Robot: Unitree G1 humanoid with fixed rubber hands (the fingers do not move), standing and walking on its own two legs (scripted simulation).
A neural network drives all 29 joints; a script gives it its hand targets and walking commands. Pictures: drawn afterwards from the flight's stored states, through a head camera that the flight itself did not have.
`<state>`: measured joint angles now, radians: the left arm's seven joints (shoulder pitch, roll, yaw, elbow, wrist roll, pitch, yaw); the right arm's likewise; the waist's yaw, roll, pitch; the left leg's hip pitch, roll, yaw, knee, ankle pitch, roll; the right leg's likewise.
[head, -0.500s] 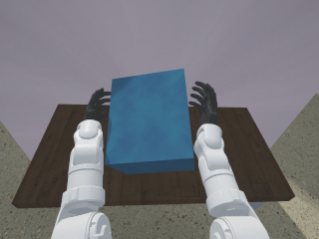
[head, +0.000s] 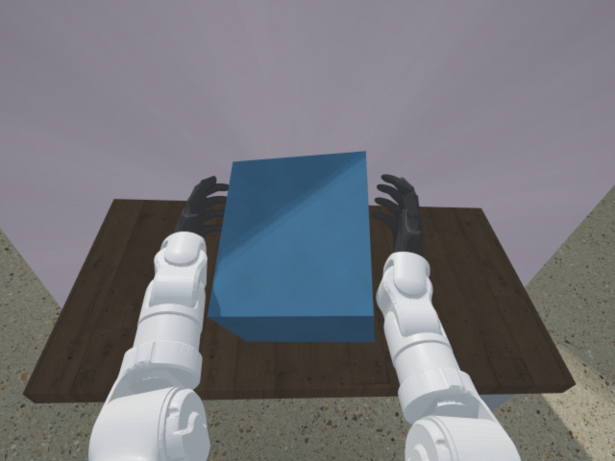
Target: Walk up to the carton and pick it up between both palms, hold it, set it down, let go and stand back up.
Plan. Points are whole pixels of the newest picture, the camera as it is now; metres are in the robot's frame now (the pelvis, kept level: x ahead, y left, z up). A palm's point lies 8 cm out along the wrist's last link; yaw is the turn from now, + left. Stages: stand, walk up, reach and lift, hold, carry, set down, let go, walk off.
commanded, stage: set down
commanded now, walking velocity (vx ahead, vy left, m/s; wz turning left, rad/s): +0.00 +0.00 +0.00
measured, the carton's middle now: (303, 251) +0.41 -0.02 +0.05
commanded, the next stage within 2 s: none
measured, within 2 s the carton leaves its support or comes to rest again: neither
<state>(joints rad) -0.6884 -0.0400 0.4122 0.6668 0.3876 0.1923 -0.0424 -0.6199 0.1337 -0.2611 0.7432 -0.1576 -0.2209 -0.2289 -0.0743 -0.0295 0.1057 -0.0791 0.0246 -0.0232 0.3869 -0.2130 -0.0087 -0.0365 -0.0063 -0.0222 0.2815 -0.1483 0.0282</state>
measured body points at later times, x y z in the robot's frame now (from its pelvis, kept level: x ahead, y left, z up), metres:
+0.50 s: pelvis +0.00 +0.00 +0.00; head +0.02 +0.03 +0.45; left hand +0.42 +0.14 +0.08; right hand +0.38 -0.14 +0.10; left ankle +0.00 +0.12 -0.75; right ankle +0.01 -0.13 -0.75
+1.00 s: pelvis +0.02 +0.01 +0.00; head +0.05 +0.03 +0.45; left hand +0.45 +0.14 +0.05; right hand +0.39 -0.14 +0.07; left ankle +0.00 +0.12 -0.75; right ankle +0.01 -0.13 -0.75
